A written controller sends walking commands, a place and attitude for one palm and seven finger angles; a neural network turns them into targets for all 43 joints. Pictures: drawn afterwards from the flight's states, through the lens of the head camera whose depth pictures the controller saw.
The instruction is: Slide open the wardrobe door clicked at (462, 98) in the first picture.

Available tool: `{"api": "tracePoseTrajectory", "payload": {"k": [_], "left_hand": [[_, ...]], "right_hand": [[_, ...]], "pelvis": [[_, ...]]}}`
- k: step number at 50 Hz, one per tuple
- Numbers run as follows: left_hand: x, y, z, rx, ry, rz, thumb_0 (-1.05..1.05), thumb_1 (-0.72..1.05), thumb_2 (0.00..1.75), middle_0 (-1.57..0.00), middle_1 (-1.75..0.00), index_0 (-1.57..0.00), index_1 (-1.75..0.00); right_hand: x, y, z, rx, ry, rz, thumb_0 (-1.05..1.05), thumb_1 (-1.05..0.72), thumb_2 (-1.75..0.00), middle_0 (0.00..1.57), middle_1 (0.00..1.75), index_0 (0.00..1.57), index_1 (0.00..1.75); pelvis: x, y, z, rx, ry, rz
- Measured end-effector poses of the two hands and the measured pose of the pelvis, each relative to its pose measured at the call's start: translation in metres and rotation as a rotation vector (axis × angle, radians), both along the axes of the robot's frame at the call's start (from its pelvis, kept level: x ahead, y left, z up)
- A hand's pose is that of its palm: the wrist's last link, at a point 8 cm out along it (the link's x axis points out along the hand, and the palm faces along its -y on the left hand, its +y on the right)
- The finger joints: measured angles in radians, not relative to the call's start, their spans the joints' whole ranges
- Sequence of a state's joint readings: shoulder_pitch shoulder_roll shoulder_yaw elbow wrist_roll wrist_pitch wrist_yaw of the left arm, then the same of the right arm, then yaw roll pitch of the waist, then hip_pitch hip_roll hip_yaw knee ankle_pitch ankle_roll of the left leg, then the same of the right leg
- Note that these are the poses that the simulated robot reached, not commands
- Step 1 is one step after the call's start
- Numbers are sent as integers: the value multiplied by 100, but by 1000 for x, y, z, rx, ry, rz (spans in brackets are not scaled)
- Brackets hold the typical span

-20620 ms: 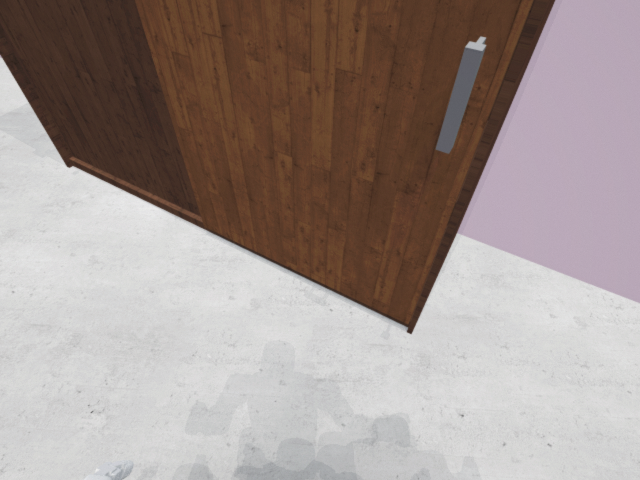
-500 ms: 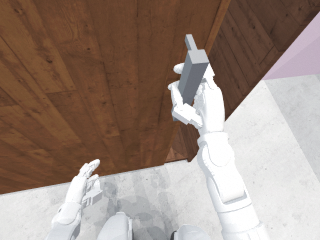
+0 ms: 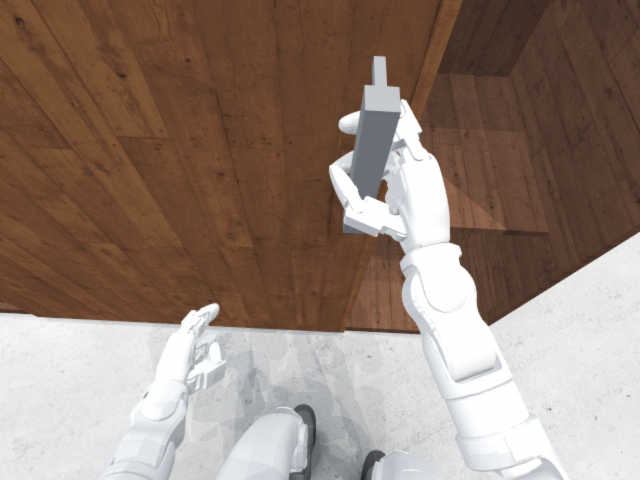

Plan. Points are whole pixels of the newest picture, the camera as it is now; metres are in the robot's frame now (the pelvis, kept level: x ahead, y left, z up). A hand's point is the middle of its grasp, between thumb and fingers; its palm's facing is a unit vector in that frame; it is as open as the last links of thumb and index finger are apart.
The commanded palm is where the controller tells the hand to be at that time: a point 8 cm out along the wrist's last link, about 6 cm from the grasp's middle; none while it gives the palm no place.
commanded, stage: step sideways, sliding the door along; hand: right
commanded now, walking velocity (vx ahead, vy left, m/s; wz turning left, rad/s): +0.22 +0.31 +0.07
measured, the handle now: (365, 157) +0.42 +0.00 +0.14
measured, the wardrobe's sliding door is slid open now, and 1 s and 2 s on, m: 0.35 0.57 0.62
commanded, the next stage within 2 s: stop walking and hold the door there in 1.40 s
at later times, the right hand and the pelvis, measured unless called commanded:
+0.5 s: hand (252, 193) +0.36 +0.11 +0.14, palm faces -0.06 +0.99 -0.10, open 6.9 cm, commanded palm +0.34 +0.12 +0.14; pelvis -0.07 +0.17 +0.00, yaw +0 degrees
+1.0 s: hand (113, 181) +0.36 +0.24 +0.14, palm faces +0.10 +0.99 -0.11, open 6.6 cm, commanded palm +0.33 +0.26 +0.14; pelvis -0.07 +0.37 +0.00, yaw -2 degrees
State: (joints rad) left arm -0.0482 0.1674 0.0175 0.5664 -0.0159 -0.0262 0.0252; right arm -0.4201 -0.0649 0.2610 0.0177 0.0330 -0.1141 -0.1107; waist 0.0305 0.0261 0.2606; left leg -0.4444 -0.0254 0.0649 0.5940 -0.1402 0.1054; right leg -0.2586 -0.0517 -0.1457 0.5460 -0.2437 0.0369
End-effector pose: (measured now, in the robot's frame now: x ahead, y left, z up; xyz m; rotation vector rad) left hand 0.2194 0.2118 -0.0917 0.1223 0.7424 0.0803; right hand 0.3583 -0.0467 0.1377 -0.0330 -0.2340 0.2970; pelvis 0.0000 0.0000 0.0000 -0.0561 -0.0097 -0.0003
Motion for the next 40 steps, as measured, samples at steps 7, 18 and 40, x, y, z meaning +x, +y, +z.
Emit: {"api": "tracePoseTrajectory", "payload": {"k": [7,18,40], "left_hand": [[-67,55,-7,22,106,49,1,90,90,-20,-30,-20,-30],[-123,133,-28,0,234,29,1,90,90,-20,-30,-20,-30],[-112,301,-41,-10,186,-64,1,90,90,-20,-30,-20,-30]], "right_hand": [[-4,27,4,-40,47,-33,1,-63,-71,42,134,18,137],[-15,73,9,-66,114,-249,1,-64,-82,39,137,16,140],[-25,178,10,-89,122,-444,0,-69,-84,39,140,12,140]], "pelvis": [[-21,39,2,36,-18,50],[-50,125,5,28,-23,16],[-73,313,-10,83,-53,-39]]}}
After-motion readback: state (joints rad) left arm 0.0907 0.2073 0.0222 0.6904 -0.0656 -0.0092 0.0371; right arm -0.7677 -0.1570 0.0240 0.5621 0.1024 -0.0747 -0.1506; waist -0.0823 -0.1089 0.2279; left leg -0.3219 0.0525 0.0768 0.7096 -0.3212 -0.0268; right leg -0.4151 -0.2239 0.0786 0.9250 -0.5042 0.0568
